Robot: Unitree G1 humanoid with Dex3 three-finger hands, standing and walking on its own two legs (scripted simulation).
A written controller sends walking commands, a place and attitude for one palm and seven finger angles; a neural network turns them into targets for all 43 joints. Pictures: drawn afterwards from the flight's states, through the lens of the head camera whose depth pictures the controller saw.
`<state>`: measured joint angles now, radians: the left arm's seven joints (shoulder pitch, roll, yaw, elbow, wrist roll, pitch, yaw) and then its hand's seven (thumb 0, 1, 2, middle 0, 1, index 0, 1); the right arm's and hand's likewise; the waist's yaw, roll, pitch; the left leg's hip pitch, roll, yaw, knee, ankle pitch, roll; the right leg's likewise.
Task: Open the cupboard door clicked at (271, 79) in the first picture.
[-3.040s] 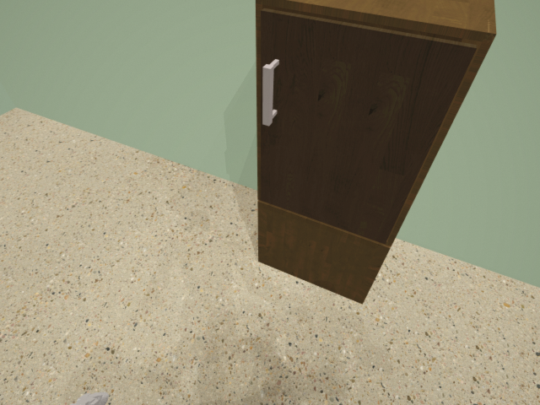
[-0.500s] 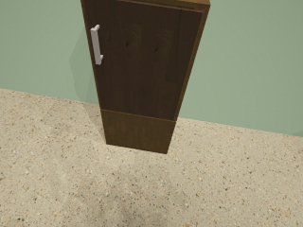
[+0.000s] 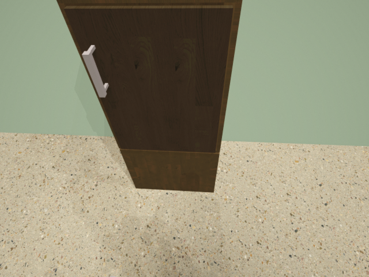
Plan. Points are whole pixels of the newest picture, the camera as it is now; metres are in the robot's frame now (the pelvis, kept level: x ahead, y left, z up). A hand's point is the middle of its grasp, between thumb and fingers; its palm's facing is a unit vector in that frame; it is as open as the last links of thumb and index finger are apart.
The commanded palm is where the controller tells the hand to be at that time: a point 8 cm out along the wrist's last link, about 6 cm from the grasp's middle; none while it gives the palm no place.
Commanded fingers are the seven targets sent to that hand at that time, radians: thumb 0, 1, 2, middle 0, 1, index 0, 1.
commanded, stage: take the last steps up to it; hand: left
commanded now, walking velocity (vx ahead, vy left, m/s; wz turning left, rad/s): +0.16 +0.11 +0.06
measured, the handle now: (97, 72) +0.66 +0.27 +0.09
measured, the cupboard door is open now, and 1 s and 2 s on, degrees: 0 0 0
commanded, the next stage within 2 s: come to a stop and stand still in 0.06 s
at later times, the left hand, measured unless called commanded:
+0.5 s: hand out of the picture +0.05 +0.24 -0.19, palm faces +0.10 -0.98 -0.19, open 7.4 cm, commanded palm none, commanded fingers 0.00 0.90 0.90 -0.20 -0.30 -0.20 -0.30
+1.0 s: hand out of the picture +0.05 +0.19 -0.15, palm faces +0.07 -0.97 -0.22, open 7.3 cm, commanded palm none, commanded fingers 0.00 0.90 0.90 -0.20 -0.30 -0.20 -0.30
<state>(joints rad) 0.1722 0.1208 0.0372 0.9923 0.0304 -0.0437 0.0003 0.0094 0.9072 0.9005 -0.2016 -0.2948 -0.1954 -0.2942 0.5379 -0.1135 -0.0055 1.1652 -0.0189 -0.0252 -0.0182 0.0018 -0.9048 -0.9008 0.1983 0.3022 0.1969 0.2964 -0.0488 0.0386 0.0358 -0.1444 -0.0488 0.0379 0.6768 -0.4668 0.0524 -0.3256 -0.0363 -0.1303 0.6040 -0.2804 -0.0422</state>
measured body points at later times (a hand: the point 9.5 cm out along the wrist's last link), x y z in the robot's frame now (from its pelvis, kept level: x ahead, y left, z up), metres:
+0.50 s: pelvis +0.08 +0.06 +0.00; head +0.11 +0.09 +0.45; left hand +0.05 +0.29 -0.17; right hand +0.20 -0.16 -0.13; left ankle +0.16 +0.18 -0.73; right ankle +0.02 -0.07 -0.67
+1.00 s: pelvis +0.05 +0.02 +0.02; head +0.06 +0.00 +0.47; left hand +0.05 +0.24 -0.13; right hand +0.04 -0.22 -0.15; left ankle +0.03 +0.16 -0.69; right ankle +0.04 -0.08 -0.73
